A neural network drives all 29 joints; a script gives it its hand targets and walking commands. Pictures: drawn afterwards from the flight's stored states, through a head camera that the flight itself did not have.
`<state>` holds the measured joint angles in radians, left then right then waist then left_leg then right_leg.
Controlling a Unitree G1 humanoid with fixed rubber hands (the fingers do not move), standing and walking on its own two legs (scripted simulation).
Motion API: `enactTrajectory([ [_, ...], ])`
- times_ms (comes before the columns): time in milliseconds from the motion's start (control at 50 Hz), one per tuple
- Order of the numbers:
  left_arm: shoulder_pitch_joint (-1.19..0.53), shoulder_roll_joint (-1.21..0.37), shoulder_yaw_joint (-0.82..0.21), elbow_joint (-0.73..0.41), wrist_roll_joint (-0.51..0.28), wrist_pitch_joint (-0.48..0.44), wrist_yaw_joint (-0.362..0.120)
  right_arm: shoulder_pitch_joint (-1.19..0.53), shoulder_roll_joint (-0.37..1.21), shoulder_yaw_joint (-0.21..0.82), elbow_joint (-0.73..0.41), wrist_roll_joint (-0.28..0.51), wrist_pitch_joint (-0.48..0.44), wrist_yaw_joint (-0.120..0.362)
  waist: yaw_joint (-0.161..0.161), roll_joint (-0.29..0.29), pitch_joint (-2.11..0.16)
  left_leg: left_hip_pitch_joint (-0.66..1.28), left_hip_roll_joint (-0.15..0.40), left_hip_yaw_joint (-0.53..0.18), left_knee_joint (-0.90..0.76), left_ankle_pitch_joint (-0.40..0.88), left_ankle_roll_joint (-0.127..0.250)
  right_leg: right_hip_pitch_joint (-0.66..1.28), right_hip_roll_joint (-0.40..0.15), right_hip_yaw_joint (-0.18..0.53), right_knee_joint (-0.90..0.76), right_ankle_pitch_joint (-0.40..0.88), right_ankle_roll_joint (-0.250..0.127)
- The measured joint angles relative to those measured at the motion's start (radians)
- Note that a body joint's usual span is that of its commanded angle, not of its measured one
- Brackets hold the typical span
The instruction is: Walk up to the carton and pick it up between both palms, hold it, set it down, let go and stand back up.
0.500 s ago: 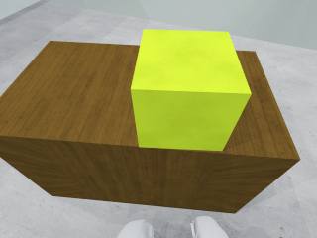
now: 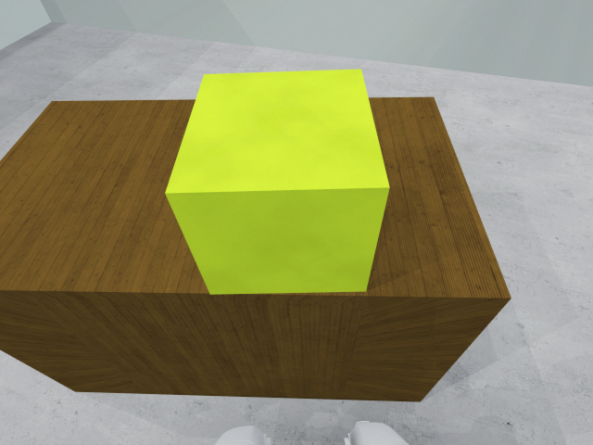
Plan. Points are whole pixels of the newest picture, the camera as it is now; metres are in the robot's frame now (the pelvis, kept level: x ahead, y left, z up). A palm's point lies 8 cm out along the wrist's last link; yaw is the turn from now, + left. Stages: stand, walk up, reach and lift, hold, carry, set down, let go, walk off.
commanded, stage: walk up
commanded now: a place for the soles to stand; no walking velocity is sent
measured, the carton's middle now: (285, 182) +0.50 +0.05 +0.05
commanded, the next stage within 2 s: none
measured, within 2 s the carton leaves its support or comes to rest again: neither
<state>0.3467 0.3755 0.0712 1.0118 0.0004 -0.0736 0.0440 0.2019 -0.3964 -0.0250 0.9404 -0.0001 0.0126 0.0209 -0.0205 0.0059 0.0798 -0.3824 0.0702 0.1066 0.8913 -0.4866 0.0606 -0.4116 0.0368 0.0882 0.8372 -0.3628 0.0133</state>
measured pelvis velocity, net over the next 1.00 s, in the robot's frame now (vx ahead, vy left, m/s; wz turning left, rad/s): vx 0.04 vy -0.01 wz -0.04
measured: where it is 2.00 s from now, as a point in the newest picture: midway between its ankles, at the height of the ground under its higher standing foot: outside the picture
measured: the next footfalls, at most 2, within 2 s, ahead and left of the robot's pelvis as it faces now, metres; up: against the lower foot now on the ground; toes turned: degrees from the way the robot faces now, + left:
left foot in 0.32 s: +0.07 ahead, +0.12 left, +0.00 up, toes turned +5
right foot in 0.80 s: +0.10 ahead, -0.12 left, +0.00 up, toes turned +2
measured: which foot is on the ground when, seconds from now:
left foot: up 0.00-0.30, down 0.32-0.82, up 0.84-1.00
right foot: down 0.00-0.34, up 0.36-0.78, down 0.80-1.00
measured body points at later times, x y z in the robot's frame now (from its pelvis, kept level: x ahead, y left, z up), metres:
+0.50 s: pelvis +0.01 +0.04 +0.01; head +0.02 +0.05 +0.46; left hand +0.09 +0.35 -0.12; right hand +0.08 -0.28 -0.10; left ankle +0.03 +0.12 -0.70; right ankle +0.02 -0.13 -0.67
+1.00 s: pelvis +0.04 -0.01 +0.01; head +0.07 -0.03 +0.46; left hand +0.08 +0.31 -0.10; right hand +0.12 -0.32 -0.12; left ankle +0.04 +0.11 -0.68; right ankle +0.06 -0.12 -0.70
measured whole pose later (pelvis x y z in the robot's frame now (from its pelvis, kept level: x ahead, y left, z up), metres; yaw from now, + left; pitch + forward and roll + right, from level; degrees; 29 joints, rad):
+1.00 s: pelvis +0.04 -0.01 +0.01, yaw -2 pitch -1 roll +1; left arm 0.31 0.36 0.06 1.01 0.00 -0.08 0.03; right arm 0.16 -0.39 -0.02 0.94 0.00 0.00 0.01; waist -0.02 0.04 0.08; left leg -0.39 0.04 0.09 0.92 -0.58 0.04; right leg -0.39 0.04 0.07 0.80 -0.39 -0.02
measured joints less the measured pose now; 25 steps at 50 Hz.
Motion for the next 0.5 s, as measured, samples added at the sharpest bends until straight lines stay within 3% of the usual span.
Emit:
enactTrajectory([
  [60, 0.002, -0.024, -0.003, 0.0, 0.0, 0.0, 0.0, -0.014, -0.001, 0.0, -0.001, 0.0, 0.008, 0.0, 0.0, 0.017, -0.01, -0.015, -0.026, -0.016, 0.006, -0.069, 0.0, 0.0, 0.0, 0.004, -0.012, 0.007, -0.014],
  [260, -0.069, -0.036, -0.006, -0.008, 0.0, 0.0, 0.0, -0.035, -0.001, 0.0, 0.0, 0.0, 0.008, 0.0, 0.0, 0.051, -0.002, -0.019, -0.034, -0.017, 0.006, -0.057, 0.0, 0.0, 0.0, 0.003, -0.041, 0.022, -0.011],
  [340, -0.117, -0.036, -0.006, -0.008, 0.0, 0.016, 0.0, -0.032, 0.0, 0.0, 0.0, 0.0, 0.005, 0.0, 0.0, 0.047, 0.003, 0.002, -0.036, -0.015, -0.052, 0.079, 0.0, 0.0, -0.003, 0.005, -0.03, 0.016, 0.0],
  [400, -0.148, -0.036, -0.009, -0.008, 0.0, 0.032, 0.0, -0.007, 0.002, 0.0, 0.0, 0.0, -0.004, 0.0, -0.001, 0.037, 0.002, 0.02, -0.044, -0.013, -0.052, 0.075, 0.0, 0.0, 0.0, 0.008, 0.057, -0.056, 0.0],
  [500, -0.139, -0.023, -0.009, -0.004, 0.0, 0.033, -0.01, 0.003, 0.002, 0.0, 0.002, 0.0, -0.02, -0.001, 0.0, 0.028, -0.011, 0.028, -0.021, -0.013, -0.052, 0.053, 0.0, -0.001, 0.0, 0.009, 0.145, -0.061, 0.0],
])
